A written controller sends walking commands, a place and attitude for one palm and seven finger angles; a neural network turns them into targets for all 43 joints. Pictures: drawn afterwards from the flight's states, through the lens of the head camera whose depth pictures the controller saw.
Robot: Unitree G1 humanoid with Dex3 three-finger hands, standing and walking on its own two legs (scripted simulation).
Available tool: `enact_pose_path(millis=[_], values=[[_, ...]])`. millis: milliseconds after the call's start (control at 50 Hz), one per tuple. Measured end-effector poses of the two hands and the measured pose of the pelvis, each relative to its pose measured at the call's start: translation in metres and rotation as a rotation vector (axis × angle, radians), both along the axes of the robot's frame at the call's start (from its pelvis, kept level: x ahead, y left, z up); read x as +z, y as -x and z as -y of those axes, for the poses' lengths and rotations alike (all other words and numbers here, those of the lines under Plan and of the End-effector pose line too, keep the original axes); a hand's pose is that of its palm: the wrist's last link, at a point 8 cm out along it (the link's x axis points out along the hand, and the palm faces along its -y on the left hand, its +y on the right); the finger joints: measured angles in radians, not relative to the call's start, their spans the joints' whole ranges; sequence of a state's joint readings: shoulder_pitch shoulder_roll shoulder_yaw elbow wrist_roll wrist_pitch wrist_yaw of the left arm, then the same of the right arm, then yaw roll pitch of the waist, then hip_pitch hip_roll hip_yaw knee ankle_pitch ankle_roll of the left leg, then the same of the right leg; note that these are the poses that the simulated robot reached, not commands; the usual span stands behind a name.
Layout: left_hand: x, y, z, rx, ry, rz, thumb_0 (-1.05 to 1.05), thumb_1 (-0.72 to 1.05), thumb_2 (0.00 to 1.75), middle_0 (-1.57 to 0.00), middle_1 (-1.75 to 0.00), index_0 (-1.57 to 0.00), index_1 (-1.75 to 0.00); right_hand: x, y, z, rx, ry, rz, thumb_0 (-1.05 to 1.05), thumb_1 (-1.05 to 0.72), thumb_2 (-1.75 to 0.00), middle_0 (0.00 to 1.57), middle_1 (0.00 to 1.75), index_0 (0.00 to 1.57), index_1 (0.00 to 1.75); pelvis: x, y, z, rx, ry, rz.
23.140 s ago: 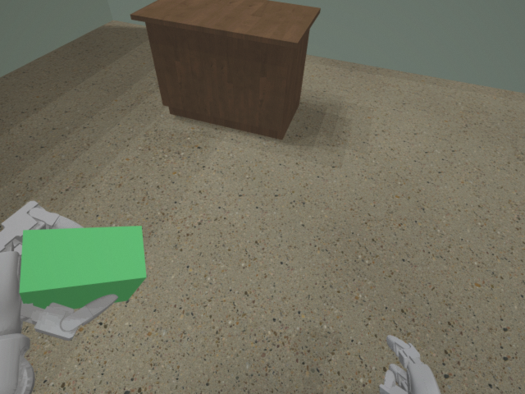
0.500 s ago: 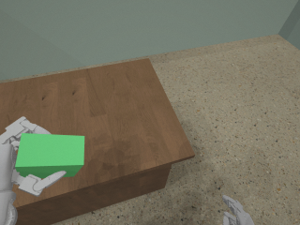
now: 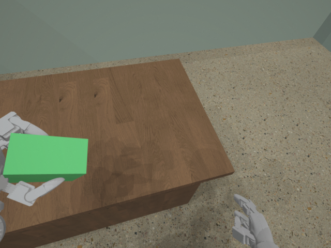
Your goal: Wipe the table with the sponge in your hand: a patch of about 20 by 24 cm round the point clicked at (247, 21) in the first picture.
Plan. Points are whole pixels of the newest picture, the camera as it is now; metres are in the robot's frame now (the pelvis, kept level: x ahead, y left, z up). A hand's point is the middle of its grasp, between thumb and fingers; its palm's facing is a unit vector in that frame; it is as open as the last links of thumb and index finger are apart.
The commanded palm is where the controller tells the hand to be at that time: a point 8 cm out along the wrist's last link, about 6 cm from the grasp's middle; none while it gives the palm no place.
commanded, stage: come to a stop and stand still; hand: left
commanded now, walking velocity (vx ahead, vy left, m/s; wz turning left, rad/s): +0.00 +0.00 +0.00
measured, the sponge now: (57, 161) +0.23 +0.24 +0.12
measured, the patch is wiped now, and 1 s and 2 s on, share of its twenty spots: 0.00 0.00 0.00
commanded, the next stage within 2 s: look again from close up in 0.70 s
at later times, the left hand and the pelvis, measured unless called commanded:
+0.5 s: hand (46, 187) +0.18 +0.22 +0.15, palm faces +0.34 -0.87 -0.35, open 10.2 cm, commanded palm +0.13 +0.25 +0.18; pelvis -0.03 -0.03 +0.01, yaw +0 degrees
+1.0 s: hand (55, 179) +0.19 +0.21 +0.15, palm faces +0.33 -0.87 -0.36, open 10.2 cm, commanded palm +0.14 +0.24 +0.18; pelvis -0.03 -0.03 +0.01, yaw -1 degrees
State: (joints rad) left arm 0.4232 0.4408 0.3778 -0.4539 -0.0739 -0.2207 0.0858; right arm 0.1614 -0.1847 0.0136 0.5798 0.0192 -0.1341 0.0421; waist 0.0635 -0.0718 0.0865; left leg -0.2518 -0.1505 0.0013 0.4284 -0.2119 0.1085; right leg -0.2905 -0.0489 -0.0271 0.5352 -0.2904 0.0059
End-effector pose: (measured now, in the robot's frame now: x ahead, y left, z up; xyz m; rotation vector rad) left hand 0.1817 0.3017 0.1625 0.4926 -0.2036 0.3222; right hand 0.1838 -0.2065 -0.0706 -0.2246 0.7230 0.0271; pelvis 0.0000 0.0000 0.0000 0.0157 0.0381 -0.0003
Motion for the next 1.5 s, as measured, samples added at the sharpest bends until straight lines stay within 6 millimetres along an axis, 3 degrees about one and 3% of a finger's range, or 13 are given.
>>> enact_pose_path(millis=[120, 240, 380, 500, 720, 900, 1160, 1400, 1440, 1500], values=[[0.010, 0.003, 0.017, -0.054, -0.006, 0.032, -0.01, -0.51, 1.03, -0.72, -1.34, -0.74, -1.33, -0.002, 0.011, 0.002, 0.015, -0.001, -0.033, 0.02, -0.90, -0.90, 0.20, 0.30, 0.21, 0.30, 0.002, 0.009, 0.006, 0.012, 0.020, 0.004], [0.023, 0.013, 0.027, -0.087, -0.037, 0.041, -0.01, -0.51, 1.03, -0.72, -1.34, -0.74, -1.33, 0.005, 0.021, 0.023, -0.039, 0.007, 0.001, 0.02, -0.90, -0.90, 0.20, 0.30, 0.21, 0.30, 0.003, 0.015, 0.014, 0.005, 0.028, 0.015], [0.010, 0.031, 0.030, -0.031, 0.032, -0.003, -0.01, -0.51, 1.03, -0.72, -1.34, -0.74, -1.32, 0.013, 0.034, 0.052, -0.095, 0.040, 0.037, 0.02, -0.90, -0.90, 0.20, 0.30, 0.21, 0.30, 0.005, 0.023, 0.023, -0.003, 0.031, 0.036], [0.000, 0.041, 0.042, -0.013, 0.095, 0.004, -0.01, -0.51, 1.03, -0.72, -1.33, -0.74, -1.32, 0.018, 0.043, 0.064, -0.095, 0.068, 0.051, 0.02, -0.90, -0.90, 0.20, 0.30, 0.20, 0.30, 0.005, 0.031, 0.031, -0.001, 0.036, 0.053], [0.011, 0.042, 0.052, -0.026, 0.071, 0.044, -0.01, -0.51, 1.03, -0.72, -1.33, -0.74, -1.32, 0.017, 0.050, 0.057, -0.089, 0.039, 0.066, 0.02, -0.90, -0.90, 0.20, 0.30, 0.20, 0.30, 0.006, 0.036, 0.036, -0.011, 0.040, 0.061], [0.006, 0.036, 0.052, -0.018, 0.080, 0.007, -0.01, -0.51, 1.03, -0.72, -1.33, -0.74, -1.32, 0.011, 0.053, 0.052, -0.094, 0.032, 0.036, 0.02, -0.90, -0.90, 0.20, 0.30, 0.21, 0.30, 0.007, 0.031, 0.034, -0.019, 0.037, 0.060], [0.013, 0.019, 0.052, -0.061, 0.067, 0.017, -0.01, -0.51, 1.03, -0.72, -1.33, -0.74, -1.32, 0.018, 0.039, 0.055, -0.122, 0.051, 0.059, 0.02, -0.90, -0.90, 0.20, 0.30, 0.21, 0.30, 0.008, 0.018, 0.029, -0.028, 0.036, 0.058], [0.009, 0.018, 0.044, -0.058, 0.077, -0.002, -0.01, -0.51, 1.03, -0.72, -1.33, -0.74, -1.32, 0.023, 0.034, 0.048, -0.130, 0.054, 0.076, 0.02, -0.90, -0.90, 0.20, 0.30, 0.21, 0.30, 0.009, 0.016, 0.022, -0.032, 0.038, 0.055], [0.025, 0.009, 0.032, -0.067, -0.070, 0.050, -0.01, -0.51, 1.03, -0.73, -1.33, -0.75, -1.32, 0.021, 0.037, 0.044, -0.079, 0.077, 0.068, 0.02, -0.90, -0.90, 0.20, 0.30, 0.20, 0.30, 0.007, 0.021, 0.024, -0.020, 0.040, 0.045], [0.037, -0.003, 0.005, 0.004, -0.083, 0.143, -0.01, -0.51, 1.03, -0.73, -1.33, -0.75, -1.32, 0.015, 0.043, 0.037, -0.049, 0.061, 0.046, 0.02, -0.90, -0.90, 0.20, 0.30, 0.20, 0.30, 0.006, 0.029, 0.025, -0.036, 0.041, 0.039]])
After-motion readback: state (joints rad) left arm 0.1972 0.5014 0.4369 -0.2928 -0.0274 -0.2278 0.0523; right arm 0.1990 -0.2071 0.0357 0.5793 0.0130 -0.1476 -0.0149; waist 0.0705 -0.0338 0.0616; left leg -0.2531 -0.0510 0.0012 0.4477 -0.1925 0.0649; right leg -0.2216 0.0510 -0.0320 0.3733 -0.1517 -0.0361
